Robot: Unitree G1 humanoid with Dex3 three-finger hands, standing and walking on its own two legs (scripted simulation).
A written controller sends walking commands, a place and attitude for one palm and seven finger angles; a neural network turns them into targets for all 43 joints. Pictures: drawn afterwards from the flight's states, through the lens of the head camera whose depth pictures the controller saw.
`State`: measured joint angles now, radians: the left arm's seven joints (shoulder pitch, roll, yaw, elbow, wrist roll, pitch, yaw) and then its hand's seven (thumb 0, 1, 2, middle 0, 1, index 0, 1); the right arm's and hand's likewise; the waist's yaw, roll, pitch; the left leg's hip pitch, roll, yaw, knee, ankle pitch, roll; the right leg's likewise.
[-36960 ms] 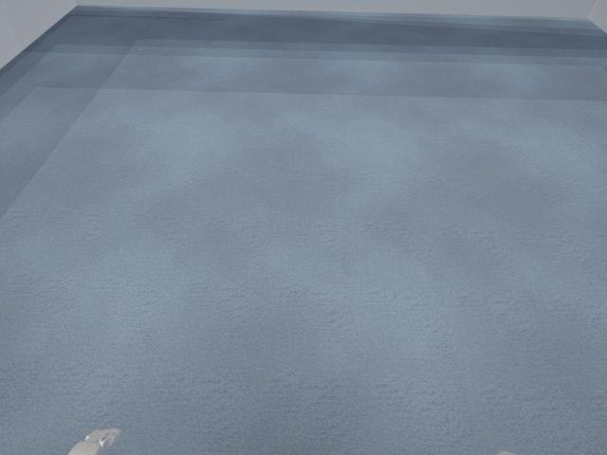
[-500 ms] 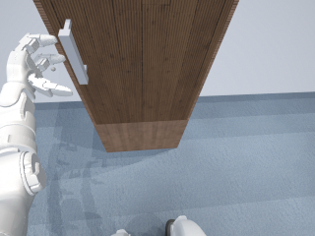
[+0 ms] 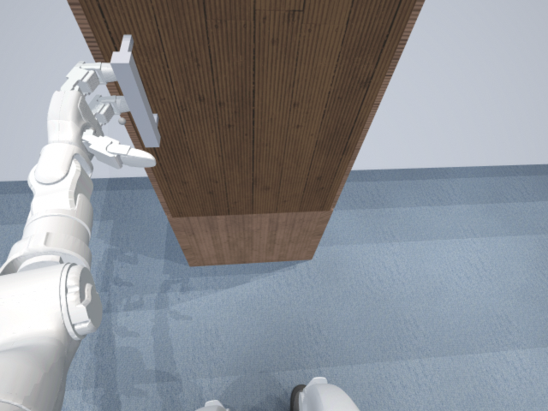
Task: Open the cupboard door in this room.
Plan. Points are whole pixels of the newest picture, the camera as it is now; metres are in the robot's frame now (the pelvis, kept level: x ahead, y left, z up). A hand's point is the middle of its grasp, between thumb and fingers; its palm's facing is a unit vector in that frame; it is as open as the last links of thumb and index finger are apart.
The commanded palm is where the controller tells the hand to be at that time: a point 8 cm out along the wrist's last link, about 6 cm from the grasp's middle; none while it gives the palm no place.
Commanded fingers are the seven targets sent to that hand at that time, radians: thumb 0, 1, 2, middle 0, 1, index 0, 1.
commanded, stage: slide the fingers in behind the handle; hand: left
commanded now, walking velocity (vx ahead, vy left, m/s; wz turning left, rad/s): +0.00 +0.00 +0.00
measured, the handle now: (141, 95) +0.55 +0.17 +0.11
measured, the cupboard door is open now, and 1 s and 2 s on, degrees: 0 0 16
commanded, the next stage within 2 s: close the thumb around the handle in 0.58 s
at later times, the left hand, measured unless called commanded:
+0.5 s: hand (140, 119) +0.50 +0.16 +0.11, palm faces +0.01 -1.00 -0.01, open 13.9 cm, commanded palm +0.47 +0.21 +0.11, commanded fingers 0.00 -0.50 0.30 -0.30 -1.20 -0.30 -1.20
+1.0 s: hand (148, 117) +0.50 +0.15 +0.11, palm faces +0.00 -1.00 -0.01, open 11.1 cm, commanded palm +0.48 +0.20 +0.11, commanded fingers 0.00 0.45 0.71 -0.37 -1.30 -0.37 -1.30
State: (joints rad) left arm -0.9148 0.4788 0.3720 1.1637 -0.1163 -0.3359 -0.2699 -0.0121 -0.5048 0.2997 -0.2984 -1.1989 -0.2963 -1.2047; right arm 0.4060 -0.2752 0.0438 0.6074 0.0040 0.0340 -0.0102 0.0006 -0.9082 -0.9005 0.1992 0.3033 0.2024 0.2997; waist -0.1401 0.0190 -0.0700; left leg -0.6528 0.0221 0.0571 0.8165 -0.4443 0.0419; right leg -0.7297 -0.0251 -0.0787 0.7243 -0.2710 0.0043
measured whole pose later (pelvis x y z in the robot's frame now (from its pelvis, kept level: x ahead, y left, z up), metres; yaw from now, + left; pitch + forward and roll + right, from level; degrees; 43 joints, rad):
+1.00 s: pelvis +0.00 -0.01 +0.00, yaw +0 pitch +16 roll -1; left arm -0.94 0.45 0.36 1.19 -0.10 -0.35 -0.21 -0.01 -0.06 0.49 -0.33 -1.25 -0.33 -1.25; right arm 0.41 -0.29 0.03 0.62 0.00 0.02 -0.01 0.00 -0.91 -0.90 0.20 0.30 0.20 0.30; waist -0.14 0.03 -0.06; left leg -0.65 0.03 0.06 0.80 -0.43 0.02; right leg -0.74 -0.02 -0.08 0.73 -0.27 -0.01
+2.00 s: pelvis +0.01 -0.01 +0.02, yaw -1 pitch +10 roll -1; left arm -0.33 0.08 0.15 0.43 -0.15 -0.23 0.10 0.02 0.71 0.76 -0.37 -1.35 -0.37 -1.35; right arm 0.33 -0.25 -0.01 0.58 0.01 -0.01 0.04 0.01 -0.91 -0.90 0.20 0.30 0.20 0.30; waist -0.04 0.05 -0.09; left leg -0.44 0.02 0.08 0.67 -0.41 0.03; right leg -0.56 -0.01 -0.05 0.64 -0.26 0.00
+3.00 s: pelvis -0.01 -0.06 +0.02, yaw +3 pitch +0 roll +1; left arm 0.07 -0.09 -0.23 -0.01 0.05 -0.03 0.54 0.02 0.12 0.56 -0.34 -1.27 -0.34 -1.27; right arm 0.16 -0.20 0.01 0.60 -0.04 0.04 -0.02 0.01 -0.91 -0.90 0.20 0.30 0.20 0.30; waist 0.01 0.07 -0.02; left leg -0.26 0.03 -0.01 0.61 -0.35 -0.02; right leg -0.35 -0.01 -0.14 0.60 -0.25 -0.07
